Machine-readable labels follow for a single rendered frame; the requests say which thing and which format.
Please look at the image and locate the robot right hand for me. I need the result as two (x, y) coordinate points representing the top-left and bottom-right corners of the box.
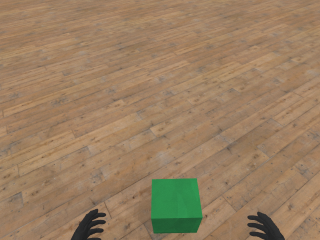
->
(247, 211), (285, 240)

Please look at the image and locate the robot left hand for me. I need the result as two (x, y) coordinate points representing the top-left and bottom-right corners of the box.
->
(71, 209), (106, 240)

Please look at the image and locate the carton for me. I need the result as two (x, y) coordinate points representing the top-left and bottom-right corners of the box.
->
(151, 178), (203, 234)

